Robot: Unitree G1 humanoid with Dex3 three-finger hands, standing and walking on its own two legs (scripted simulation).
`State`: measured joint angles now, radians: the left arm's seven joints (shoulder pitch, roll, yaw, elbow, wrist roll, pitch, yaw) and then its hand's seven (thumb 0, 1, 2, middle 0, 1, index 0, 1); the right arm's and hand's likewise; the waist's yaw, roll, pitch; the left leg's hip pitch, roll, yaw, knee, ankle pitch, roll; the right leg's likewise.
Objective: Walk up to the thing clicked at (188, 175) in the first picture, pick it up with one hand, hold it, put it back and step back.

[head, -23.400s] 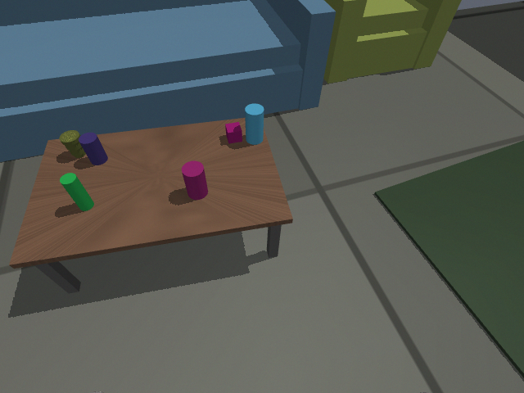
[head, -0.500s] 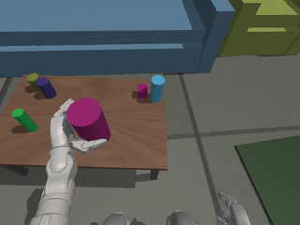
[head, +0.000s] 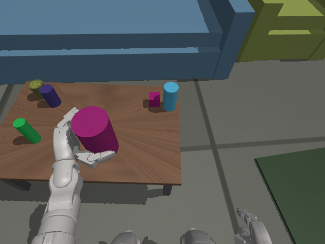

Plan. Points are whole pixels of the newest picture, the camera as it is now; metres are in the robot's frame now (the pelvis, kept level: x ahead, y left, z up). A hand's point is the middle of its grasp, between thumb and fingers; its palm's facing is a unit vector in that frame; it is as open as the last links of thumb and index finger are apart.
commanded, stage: hold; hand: left
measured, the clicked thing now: (97, 135) +0.34 +0.15 +0.06
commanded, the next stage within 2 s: crouch in 0.38 s
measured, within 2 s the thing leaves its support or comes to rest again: neither
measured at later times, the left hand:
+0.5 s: hand (91, 137) +0.34 +0.17 +0.05, palm faces +0.19 -0.98 -0.01, open 11.1 cm
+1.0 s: hand (98, 136) +0.42 +0.20 -0.08, palm faces +0.23 -0.97 -0.02, open 11.0 cm
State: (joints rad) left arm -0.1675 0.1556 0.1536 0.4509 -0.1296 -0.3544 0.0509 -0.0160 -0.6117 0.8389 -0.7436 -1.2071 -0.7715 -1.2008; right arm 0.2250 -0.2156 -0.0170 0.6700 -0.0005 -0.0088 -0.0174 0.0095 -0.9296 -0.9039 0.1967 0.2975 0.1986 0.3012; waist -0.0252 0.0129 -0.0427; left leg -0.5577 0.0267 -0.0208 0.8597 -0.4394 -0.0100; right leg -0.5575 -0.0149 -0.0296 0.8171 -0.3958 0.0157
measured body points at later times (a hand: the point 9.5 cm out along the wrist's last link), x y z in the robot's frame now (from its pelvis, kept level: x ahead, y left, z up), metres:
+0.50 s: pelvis +0.00 +0.00 +0.00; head +0.04 +0.01 +0.45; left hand +0.33 +0.22 +0.05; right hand +0.12 -0.25 -0.11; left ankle +0.00 +0.12 -0.70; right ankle +0.01 -0.13 -0.70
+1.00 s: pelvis -0.04 +0.00 -0.09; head +0.11 +0.03 +0.33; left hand +0.40 +0.25 -0.08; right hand +0.05 -0.27 -0.21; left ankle -0.01 +0.12 -0.70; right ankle +0.01 -0.13 -0.70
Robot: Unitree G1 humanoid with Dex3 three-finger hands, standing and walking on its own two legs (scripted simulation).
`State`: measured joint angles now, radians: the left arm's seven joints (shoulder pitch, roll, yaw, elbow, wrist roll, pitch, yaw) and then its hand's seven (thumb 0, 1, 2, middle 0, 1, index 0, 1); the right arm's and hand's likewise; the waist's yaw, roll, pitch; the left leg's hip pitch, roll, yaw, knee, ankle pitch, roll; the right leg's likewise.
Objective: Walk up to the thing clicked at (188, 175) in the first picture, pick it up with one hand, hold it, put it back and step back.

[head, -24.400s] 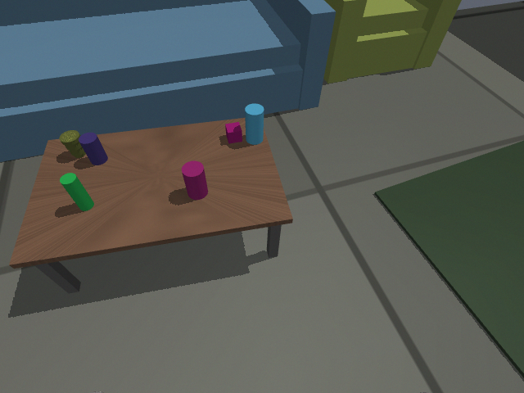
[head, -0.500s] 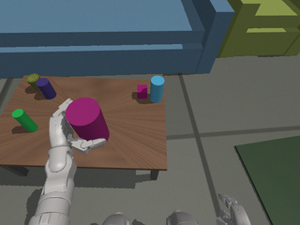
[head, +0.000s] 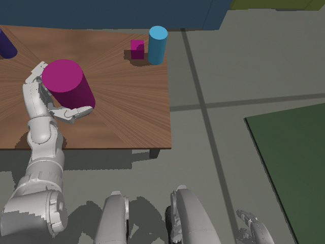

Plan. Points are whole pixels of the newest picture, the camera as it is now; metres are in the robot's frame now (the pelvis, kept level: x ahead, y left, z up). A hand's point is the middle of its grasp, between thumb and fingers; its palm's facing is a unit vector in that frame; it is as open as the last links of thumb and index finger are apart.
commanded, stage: crouch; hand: left
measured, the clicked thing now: (72, 91) +0.45 +0.18 +0.03
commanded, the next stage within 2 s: lower in 0.96 s
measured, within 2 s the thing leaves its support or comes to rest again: neither
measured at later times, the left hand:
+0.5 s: hand (73, 89) +0.52 +0.22 -0.08, palm faces +0.24 -0.97 -0.01, open 11.0 cm
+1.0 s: hand (77, 88) +0.55 +0.22 -0.13, palm faces +0.23 -0.97 -0.01, open 11.0 cm
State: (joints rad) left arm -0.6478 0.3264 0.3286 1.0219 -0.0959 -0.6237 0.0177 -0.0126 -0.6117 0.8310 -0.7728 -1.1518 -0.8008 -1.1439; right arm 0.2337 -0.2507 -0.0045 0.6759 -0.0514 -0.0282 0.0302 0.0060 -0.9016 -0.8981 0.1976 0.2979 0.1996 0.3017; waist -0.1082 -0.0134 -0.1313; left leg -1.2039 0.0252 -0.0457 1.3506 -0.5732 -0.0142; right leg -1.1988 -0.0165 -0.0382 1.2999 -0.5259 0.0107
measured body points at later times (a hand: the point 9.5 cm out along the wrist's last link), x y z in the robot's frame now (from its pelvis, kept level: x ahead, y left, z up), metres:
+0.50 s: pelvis -0.03 +0.01 -0.09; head +0.18 +0.04 +0.31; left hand +0.50 +0.27 -0.08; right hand -0.01 -0.26 -0.21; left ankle +0.03 +0.12 -0.61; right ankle +0.04 -0.13 -0.61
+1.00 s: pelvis -0.03 +0.01 -0.14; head +0.20 +0.04 +0.24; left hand +0.54 +0.27 -0.12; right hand -0.02 -0.26 -0.25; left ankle +0.03 +0.12 -0.61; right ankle +0.04 -0.13 -0.61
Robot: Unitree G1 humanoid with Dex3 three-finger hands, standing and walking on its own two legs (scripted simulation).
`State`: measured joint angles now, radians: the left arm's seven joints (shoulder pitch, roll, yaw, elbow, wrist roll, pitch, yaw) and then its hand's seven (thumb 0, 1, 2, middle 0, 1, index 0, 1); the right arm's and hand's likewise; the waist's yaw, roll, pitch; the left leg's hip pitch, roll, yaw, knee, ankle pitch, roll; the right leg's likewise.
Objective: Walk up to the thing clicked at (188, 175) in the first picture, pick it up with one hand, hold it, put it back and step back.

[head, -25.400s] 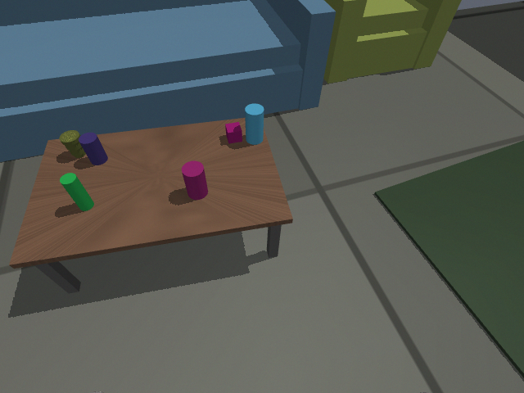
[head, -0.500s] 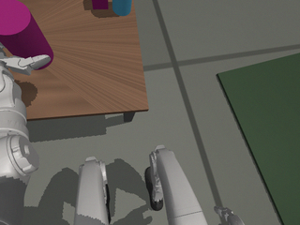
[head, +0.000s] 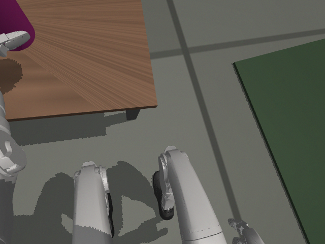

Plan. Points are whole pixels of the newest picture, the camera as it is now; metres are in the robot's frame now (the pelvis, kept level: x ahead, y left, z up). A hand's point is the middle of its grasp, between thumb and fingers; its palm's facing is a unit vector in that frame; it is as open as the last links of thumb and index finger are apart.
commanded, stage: lower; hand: left
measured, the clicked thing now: out of the picture +0.57 +0.23 +0.03
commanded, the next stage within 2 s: loosen in 1.08 s
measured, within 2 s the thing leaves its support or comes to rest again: rests again in 1.40 s
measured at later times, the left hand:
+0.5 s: hand (6, 32) +0.59 +0.26 -0.06, palm faces +0.30 -0.95 -0.02, open 11.1 cm
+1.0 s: hand (15, 41) +0.59 +0.26 -0.10, palm faces +0.26 -0.96 -0.04, open 11.0 cm
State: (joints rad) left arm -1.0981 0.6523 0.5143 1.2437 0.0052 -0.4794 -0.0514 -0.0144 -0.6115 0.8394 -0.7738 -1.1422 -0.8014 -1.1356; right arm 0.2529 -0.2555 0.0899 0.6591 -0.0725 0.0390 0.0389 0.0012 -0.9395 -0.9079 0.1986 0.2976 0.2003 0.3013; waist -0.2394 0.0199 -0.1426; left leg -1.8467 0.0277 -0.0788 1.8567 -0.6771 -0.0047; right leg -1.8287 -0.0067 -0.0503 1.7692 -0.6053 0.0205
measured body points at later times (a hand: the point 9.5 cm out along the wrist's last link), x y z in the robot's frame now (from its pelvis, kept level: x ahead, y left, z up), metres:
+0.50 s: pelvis -0.01 +0.00 -0.06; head +0.25 +0.05 +0.30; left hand +0.57 +0.30 -0.05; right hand +0.00 -0.27 -0.16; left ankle +0.05 +0.12 -0.47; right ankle +0.08 -0.13 -0.47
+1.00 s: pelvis -0.02 +0.00 -0.11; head +0.24 +0.06 +0.25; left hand +0.57 +0.31 -0.10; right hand -0.03 -0.27 -0.20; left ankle +0.05 +0.12 -0.47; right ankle +0.08 -0.13 -0.47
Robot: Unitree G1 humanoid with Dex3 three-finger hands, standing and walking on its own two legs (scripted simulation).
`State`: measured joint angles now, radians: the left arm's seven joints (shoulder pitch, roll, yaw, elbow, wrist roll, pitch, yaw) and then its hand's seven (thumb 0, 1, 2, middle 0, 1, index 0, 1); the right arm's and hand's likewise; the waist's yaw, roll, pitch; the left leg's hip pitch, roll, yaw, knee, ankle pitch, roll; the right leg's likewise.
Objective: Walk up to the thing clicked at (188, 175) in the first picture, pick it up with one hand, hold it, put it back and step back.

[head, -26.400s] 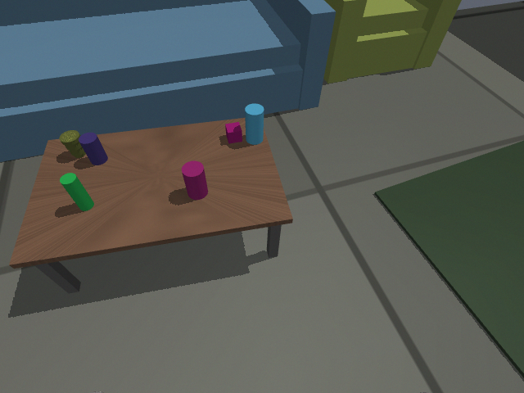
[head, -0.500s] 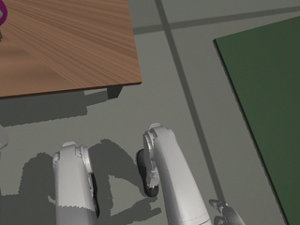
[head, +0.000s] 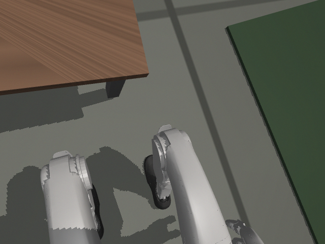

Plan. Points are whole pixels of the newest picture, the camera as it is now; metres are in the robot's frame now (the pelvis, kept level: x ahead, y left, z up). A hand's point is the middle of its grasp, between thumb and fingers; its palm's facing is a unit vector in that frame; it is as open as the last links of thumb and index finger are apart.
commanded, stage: lower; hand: left
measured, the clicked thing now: out of the picture +0.60 +0.26 +0.02
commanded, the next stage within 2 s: loosen in 0.08 s
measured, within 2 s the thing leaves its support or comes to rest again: rests again in 0.40 s
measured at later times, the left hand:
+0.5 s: hand out of the picture +0.61 +0.28 +0.00, palm faces +0.31 -0.95 -0.02, open 12.3 cm
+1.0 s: hand out of the picture +0.60 +0.30 +0.02, palm faces +0.36 -0.93 -0.02, open 17.3 cm
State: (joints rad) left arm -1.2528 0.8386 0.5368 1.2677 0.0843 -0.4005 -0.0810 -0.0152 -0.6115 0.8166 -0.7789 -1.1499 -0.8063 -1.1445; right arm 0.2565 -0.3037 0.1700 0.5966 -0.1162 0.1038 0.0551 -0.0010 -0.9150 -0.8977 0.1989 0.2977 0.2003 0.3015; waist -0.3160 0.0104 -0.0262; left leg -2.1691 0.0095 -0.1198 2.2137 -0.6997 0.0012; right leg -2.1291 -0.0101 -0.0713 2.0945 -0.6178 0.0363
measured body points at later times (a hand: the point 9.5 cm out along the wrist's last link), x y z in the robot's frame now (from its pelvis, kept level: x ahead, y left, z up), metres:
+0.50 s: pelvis +0.00 +0.00 -0.01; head +0.26 +0.07 +0.35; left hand +0.59 +0.33 +0.01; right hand +0.01 -0.27 -0.10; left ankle +0.07 +0.12 -0.36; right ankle +0.11 -0.13 -0.36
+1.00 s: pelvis +0.00 +0.00 +0.00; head +0.26 +0.07 +0.36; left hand +0.58 +0.34 +0.02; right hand +0.01 -0.27 -0.10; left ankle +0.07 +0.12 -0.36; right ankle +0.11 -0.13 -0.36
